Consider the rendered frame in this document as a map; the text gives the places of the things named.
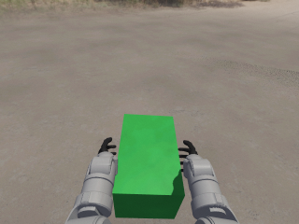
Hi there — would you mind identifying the right robot forearm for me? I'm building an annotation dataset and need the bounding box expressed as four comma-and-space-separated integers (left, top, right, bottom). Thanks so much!
183, 154, 240, 224

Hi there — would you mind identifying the robot right hand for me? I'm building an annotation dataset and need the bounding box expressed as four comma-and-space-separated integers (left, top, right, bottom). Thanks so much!
178, 140, 198, 173

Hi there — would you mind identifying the robot left upper arm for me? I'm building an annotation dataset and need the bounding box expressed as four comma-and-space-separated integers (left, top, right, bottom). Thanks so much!
65, 215, 111, 224

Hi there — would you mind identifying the left robot forearm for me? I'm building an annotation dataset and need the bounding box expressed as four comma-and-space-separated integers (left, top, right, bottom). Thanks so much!
64, 151, 119, 224

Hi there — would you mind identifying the carton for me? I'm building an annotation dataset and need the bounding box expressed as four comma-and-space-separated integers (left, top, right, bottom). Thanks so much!
112, 114, 185, 219

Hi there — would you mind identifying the robot left hand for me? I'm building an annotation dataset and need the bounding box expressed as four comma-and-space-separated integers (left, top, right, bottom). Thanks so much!
98, 137, 117, 155

